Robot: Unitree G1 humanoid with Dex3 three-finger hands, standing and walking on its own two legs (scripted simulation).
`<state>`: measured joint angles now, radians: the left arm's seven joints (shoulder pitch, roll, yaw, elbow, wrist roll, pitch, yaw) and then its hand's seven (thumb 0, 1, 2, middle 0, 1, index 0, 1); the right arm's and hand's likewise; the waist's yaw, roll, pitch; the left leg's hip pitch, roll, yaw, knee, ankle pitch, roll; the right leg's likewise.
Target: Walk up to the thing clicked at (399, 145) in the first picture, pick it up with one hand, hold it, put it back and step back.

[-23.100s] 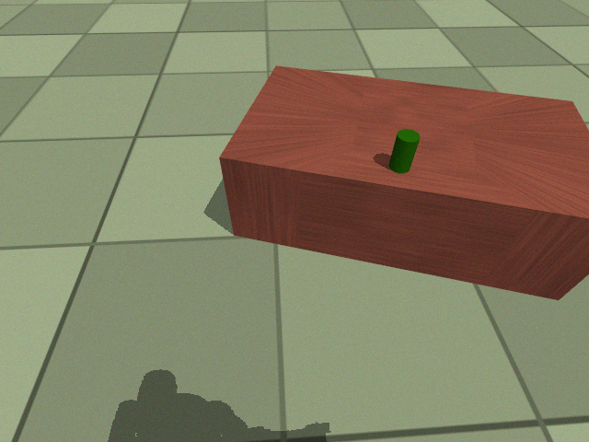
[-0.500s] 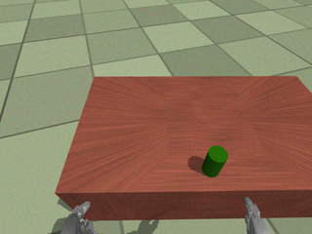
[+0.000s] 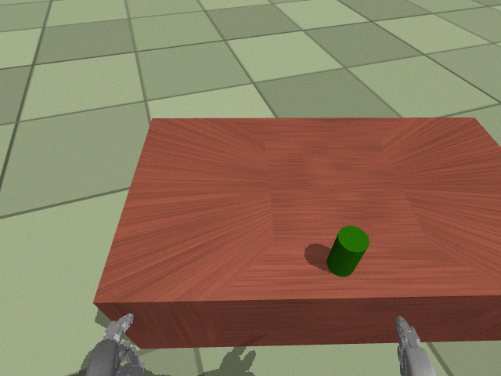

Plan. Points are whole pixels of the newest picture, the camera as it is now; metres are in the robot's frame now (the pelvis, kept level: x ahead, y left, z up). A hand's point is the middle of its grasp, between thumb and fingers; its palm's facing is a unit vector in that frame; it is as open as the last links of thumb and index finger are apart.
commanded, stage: home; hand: right
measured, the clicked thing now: (346, 252) +0.46 -0.23 -0.21
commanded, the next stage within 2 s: stand in 1.54 s
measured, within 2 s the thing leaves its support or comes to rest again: neither
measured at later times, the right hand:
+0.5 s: hand out of the picture +0.16 -0.23 -0.10, palm faces -0.05 +0.93 -0.36, open 17.4 cm
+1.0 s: hand out of the picture +0.07 -0.27 -0.10, palm faces -0.04 +0.92 -0.38, open 17.3 cm
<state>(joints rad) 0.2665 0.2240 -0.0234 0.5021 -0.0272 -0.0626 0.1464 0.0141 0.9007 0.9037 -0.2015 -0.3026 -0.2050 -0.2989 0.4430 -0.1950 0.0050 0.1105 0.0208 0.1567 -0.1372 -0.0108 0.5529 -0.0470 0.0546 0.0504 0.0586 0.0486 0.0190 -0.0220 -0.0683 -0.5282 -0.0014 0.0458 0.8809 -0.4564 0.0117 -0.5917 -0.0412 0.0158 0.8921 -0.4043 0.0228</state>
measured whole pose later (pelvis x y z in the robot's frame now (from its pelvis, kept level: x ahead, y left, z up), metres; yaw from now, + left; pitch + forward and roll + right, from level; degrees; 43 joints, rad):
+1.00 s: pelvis +0.00 -0.03 +0.05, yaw +0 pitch -3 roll +0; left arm 0.16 0.33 0.01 1.08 0.03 0.01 0.00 0.01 0.90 0.90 -0.20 -0.31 -0.21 -0.30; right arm 0.21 -0.32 0.01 1.02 -0.03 -0.01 -0.03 -0.01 0.51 -0.07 0.06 0.06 0.06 0.05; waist 0.01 -0.02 0.03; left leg -0.14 0.05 0.01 0.45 -0.26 -0.03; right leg -0.18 0.02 -0.03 0.43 -0.20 -0.02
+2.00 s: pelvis +0.01 +0.00 +0.05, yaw +1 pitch -2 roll +0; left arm 0.10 0.34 -0.01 1.17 0.02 0.00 0.00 0.01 0.90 0.90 -0.20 -0.30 -0.21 -0.30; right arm 0.13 -0.34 0.01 1.13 -0.02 -0.01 -0.02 0.00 -0.23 -0.71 0.19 0.28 0.19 0.27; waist 0.01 -0.02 0.05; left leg -0.08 0.01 0.02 0.33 -0.21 0.00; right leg -0.11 -0.02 -0.02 0.30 -0.15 0.02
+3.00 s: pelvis +0.02 -0.01 +0.06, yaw +2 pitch -2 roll +0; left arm 0.11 0.34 0.00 1.15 0.01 0.00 0.00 0.01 0.90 0.90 -0.20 -0.30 -0.21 -0.30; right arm 0.13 -0.35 0.01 1.14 -0.02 -0.01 -0.01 0.00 -0.90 -0.90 0.20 0.30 0.20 0.30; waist 0.00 -0.01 0.05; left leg -0.07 0.01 0.00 0.30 -0.19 0.00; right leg -0.10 -0.03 -0.04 0.29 -0.15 0.01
